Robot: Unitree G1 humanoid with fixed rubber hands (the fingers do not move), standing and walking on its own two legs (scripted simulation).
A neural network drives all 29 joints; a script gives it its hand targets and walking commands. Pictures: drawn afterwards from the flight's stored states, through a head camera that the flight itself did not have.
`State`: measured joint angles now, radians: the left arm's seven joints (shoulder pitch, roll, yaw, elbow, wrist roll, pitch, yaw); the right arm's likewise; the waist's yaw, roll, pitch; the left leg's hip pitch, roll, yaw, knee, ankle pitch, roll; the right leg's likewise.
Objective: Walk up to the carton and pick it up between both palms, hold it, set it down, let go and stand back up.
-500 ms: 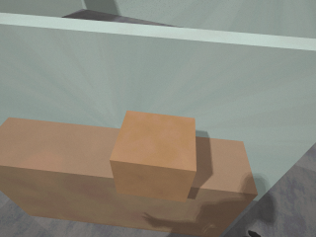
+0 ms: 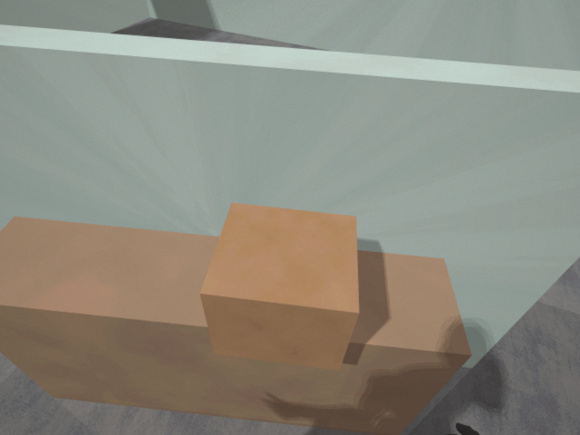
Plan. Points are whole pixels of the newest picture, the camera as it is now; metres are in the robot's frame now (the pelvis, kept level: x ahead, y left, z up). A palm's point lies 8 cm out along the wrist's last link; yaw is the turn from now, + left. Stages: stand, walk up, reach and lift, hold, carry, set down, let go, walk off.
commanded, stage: stand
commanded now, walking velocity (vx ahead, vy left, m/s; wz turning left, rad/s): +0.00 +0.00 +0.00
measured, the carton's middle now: (284, 285) +0.43 +0.01 -0.09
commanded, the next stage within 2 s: none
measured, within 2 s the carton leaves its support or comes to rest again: neither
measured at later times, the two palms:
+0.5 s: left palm out of the picture +0.08 +0.30 -0.11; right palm out of the picture +0.11 -0.27 -0.10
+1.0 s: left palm out of the picture +0.07 +0.30 -0.11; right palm out of the picture +0.10 -0.27 -0.10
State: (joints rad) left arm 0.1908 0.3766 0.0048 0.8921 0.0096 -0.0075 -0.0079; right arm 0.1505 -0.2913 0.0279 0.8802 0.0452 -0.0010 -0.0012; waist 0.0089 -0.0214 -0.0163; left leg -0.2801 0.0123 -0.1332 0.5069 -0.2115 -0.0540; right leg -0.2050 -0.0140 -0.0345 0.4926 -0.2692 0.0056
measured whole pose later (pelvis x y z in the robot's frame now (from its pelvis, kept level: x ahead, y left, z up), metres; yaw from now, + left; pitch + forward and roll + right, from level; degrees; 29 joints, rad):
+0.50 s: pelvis +0.00 +0.00 +0.00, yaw +0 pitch -1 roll -1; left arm 0.19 0.38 0.00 0.93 0.01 -0.01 -0.01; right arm 0.15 -0.29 0.03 0.89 0.05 0.00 0.00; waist 0.01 -0.01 -0.02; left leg -0.28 0.01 -0.13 0.51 -0.21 -0.05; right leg -0.20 -0.01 -0.03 0.49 -0.26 0.01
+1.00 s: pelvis -0.01 +0.00 +0.00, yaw +0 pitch -2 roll -1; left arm 0.19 0.38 0.00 0.96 0.01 -0.01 -0.01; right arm 0.15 -0.30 0.03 0.92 0.05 0.00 0.00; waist 0.00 0.00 -0.02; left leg -0.28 0.01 -0.13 0.51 -0.20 -0.05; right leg -0.20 -0.01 -0.03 0.49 -0.26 0.01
